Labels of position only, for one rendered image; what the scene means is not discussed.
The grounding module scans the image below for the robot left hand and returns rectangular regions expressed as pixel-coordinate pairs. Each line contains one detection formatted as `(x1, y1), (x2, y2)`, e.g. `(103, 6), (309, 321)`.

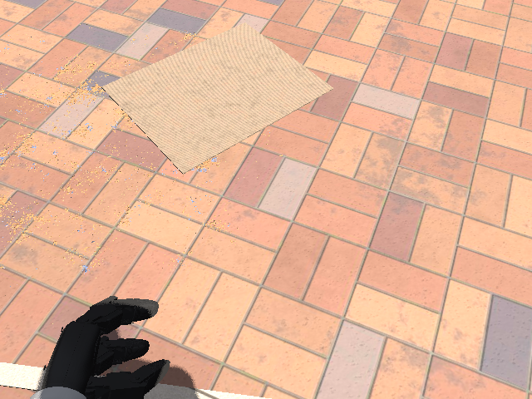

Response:
(41, 296), (170, 399)

